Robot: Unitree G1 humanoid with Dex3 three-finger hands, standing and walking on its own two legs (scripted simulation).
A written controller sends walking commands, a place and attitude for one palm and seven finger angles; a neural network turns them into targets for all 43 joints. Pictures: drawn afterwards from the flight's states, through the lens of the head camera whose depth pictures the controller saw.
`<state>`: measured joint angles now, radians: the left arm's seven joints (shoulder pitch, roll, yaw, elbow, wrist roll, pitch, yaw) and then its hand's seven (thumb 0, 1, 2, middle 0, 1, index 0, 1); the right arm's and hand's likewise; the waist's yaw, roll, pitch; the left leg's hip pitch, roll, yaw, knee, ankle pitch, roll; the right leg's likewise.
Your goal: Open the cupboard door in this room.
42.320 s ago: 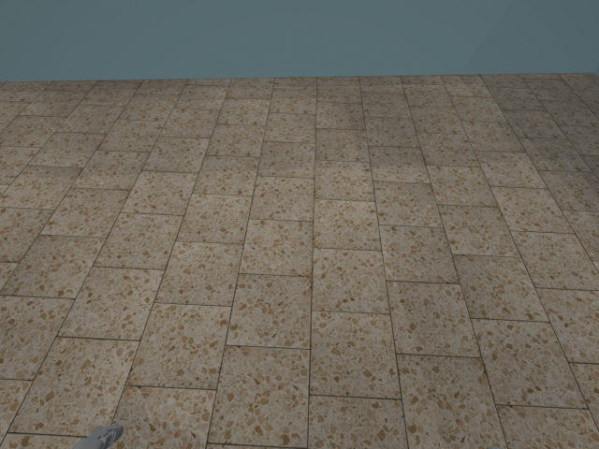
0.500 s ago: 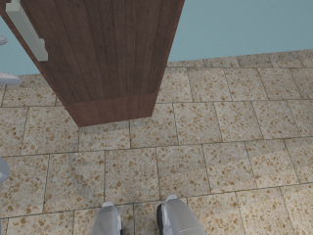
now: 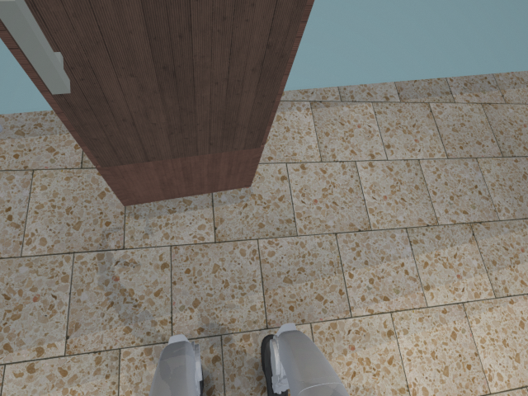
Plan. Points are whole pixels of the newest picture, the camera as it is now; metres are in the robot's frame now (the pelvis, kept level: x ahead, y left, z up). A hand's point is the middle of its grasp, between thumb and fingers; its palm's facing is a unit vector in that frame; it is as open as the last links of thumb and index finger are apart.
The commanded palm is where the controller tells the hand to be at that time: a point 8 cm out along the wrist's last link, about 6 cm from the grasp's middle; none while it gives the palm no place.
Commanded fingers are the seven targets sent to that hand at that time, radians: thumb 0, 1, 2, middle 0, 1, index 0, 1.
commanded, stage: move the hooked fingers beside the handle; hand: left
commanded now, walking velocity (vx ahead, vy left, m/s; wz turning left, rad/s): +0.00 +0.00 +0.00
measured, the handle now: (36, 34) +0.58 +0.26 +0.08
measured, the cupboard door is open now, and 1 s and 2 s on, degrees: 0 0 1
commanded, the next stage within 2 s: slide the fingers in behind the handle in 0.48 s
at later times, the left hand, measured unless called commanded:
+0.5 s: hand out of the picture +0.51 +0.31 +0.08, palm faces +0.14 -0.99 -0.02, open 14.0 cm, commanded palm +0.50 +0.35 +0.07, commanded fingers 0.00 -0.50 0.30 -0.30 -1.20 -0.30 -1.20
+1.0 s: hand (3, 71) +0.52 +0.28 +0.08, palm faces +0.13 -0.99 -0.03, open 14.0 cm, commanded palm +0.50 +0.32 +0.07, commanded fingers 0.00 -0.50 0.30 -0.30 -1.20 -0.30 -1.20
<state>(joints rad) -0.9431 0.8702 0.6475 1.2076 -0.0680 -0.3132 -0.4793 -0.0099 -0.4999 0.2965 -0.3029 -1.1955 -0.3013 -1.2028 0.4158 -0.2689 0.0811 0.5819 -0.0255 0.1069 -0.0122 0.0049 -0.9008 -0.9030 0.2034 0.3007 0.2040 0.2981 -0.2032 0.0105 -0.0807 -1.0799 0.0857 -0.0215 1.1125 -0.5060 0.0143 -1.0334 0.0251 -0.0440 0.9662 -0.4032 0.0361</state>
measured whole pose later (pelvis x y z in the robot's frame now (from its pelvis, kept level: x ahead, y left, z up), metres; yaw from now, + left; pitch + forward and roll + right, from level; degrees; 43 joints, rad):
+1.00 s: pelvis +0.00 -0.01 +0.00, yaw +1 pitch +26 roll -5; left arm -0.98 0.77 0.55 1.22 -0.05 -0.32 -0.37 -0.01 -0.50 0.30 -0.30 -1.20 -0.30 -1.20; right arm 0.39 -0.27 0.07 0.59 -0.03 0.09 -0.01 0.00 -0.90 -0.90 0.20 0.30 0.20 0.30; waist -0.21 0.02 -0.08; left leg -1.06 0.08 -0.03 1.11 -0.50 0.00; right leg -1.02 0.02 -0.05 0.98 -0.41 0.02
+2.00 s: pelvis +0.00 -0.02 +0.00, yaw +2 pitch +24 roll -4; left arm -0.97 0.61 0.47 1.23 -0.05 -0.39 -0.23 -0.01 -0.50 0.30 -0.29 -1.19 -0.30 -1.20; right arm 0.39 -0.27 0.05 0.62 -0.04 0.07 0.00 0.01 -0.90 -0.90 0.20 0.30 0.20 0.30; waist -0.20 0.03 -0.09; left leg -1.01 0.07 -0.02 1.08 -0.49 -0.01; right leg -0.99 0.01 -0.04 0.99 -0.42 0.02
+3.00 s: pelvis +0.00 -0.01 +0.00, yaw +1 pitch +25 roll -4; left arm -0.96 0.62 0.52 1.21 -0.05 -0.38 -0.25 0.02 0.69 0.81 -0.37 -1.34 -0.39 -1.35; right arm 0.39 -0.26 0.06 0.60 -0.04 0.08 0.00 0.00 -0.90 -0.90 0.20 0.30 0.20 0.30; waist -0.21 0.03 -0.09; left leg -1.02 0.08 -0.01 1.09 -0.50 0.00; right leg -1.00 0.02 -0.03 0.99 -0.42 0.03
